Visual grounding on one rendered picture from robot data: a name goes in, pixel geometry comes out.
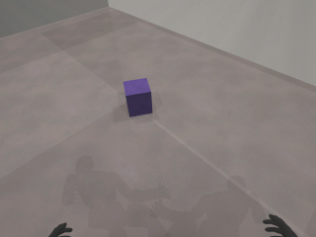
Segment carton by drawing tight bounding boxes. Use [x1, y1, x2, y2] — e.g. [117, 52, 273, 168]
[122, 78, 153, 118]

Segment robot right hand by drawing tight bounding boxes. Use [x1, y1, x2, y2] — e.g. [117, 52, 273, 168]
[263, 214, 298, 237]

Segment robot left hand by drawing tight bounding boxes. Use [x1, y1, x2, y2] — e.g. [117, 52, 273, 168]
[48, 222, 73, 237]

